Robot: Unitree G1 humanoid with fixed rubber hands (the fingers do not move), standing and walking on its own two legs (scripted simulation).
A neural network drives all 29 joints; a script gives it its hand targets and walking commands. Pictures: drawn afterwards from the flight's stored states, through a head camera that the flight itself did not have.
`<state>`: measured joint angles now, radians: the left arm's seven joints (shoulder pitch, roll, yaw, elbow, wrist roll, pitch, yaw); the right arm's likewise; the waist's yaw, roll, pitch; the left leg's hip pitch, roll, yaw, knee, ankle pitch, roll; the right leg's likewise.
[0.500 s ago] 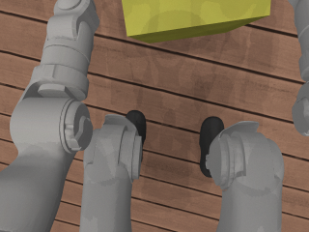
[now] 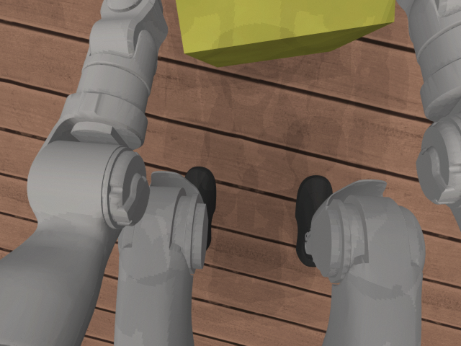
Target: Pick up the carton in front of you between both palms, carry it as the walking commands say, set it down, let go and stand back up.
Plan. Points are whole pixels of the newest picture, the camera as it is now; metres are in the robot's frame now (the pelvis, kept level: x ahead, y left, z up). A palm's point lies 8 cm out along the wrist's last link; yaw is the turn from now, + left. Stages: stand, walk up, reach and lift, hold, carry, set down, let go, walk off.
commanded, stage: reach and lift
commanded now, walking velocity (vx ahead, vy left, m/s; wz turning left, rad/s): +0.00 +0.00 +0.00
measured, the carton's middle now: out of the picture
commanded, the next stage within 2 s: none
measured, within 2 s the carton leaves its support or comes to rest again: leaves its support in 0.34 s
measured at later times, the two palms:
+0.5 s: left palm out of the picture +0.55 +0.14 -0.10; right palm out of the picture +0.56 -0.16 -0.11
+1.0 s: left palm out of the picture +0.50 +0.14 +0.07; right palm out of the picture +0.51 -0.16 +0.07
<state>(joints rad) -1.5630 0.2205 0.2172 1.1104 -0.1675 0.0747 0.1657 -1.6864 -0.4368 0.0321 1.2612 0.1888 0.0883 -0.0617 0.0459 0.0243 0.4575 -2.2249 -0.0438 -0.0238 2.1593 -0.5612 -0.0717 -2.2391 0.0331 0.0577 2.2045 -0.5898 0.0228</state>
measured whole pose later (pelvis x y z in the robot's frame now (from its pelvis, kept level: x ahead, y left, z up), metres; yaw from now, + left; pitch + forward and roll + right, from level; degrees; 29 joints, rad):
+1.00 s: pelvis +0.00 +0.01 +0.13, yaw -3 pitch +44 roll +1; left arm -1.06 -0.04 0.54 0.61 0.22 0.40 0.07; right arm -1.14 -0.06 -0.43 0.74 -0.24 0.41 -0.01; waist 0.02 0.01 -0.14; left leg -2.00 -0.11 -0.10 1.71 -0.48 -0.09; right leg -2.01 0.11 0.10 1.73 -0.48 0.06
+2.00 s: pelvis +0.10 +0.01 +0.38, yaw -3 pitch +10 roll +0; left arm -0.30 -0.16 0.30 0.46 0.21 0.43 0.04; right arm -0.30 0.14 -0.29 0.47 -0.22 0.43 -0.02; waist 0.00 0.00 -0.14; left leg -0.52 -0.05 -0.14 0.64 -0.29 -0.02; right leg -0.52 0.05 0.14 0.64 -0.30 0.02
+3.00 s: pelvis +0.11 +0.01 +0.41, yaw -3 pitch -4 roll +0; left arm -0.26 -0.15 0.23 0.30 0.28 0.67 0.00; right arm -0.25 0.15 -0.23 0.30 -0.28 0.68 0.00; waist 0.00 0.00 -0.01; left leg -0.10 -0.03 -0.14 0.37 -0.20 -0.02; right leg -0.10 0.03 0.14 0.38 -0.21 0.02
